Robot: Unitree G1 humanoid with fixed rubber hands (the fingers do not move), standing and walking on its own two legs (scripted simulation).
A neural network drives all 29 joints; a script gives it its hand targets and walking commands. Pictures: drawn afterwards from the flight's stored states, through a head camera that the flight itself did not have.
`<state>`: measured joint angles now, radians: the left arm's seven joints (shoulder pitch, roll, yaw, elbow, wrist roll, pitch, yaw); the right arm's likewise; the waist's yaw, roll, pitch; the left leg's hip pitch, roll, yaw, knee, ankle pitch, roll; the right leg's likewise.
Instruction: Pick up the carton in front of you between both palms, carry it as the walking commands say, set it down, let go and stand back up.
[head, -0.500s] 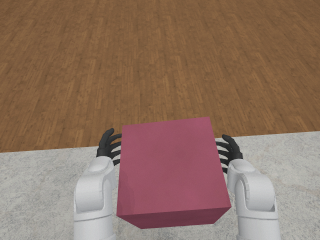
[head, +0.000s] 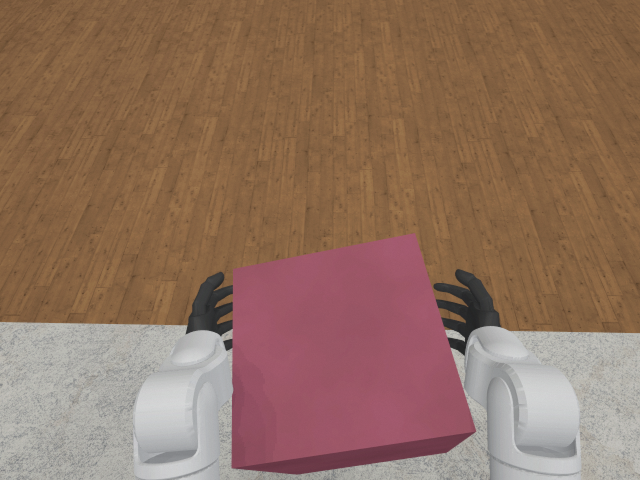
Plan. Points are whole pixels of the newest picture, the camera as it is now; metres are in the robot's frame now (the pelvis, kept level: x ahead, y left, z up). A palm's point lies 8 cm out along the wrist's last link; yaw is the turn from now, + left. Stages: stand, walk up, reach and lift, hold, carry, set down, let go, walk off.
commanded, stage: carry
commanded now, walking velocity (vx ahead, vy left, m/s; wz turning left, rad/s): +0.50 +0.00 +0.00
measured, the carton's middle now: (348, 368) +0.26 +0.00 +0.01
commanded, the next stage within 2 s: none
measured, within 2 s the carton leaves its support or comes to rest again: neither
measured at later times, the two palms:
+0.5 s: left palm (248, 151) +0.60 +0.17 +0.11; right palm (425, 158) +0.59 -0.12 +0.11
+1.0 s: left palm (290, 32) +1.05 +0.14 +0.14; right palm (414, 38) +1.03 -0.16 +0.14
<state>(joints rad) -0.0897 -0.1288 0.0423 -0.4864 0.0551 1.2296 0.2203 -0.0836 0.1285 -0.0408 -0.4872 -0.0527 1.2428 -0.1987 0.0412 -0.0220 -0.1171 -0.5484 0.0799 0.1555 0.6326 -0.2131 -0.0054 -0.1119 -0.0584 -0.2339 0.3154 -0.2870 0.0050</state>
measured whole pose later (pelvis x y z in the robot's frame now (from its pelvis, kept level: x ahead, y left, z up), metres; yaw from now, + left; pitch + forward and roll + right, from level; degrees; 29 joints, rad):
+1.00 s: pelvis +0.68 +0.01 -0.01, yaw -2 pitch +5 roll +1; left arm -0.68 -0.12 0.27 -0.14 0.07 1.21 0.25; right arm -0.65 0.10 -0.26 -0.19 -0.06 1.25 -0.23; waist 0.01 0.02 0.00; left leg -0.68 0.07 0.12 0.71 -0.12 0.06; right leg -0.06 -0.01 -0.19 0.39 -0.41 -0.03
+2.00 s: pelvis +1.38 +0.02 +0.09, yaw +5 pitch +5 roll -1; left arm -0.79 -0.14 0.41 -0.07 0.22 1.22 0.27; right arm -0.78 0.10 -0.25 -0.04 -0.01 1.22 -0.30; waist -0.19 0.05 0.04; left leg -0.31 -0.15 0.02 0.49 -0.44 0.16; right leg -0.75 0.00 0.00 1.19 -0.47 -0.01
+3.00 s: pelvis +2.01 +0.20 +0.18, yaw +15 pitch +2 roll -2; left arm -0.78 -0.09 0.32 0.06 0.06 1.23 0.28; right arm -0.69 0.16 -0.38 -0.09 -0.12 1.23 -0.19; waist 0.15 0.04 0.03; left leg -0.41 0.00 0.01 1.38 -0.47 -0.02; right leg -0.55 0.09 -0.16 0.78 -0.45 -0.18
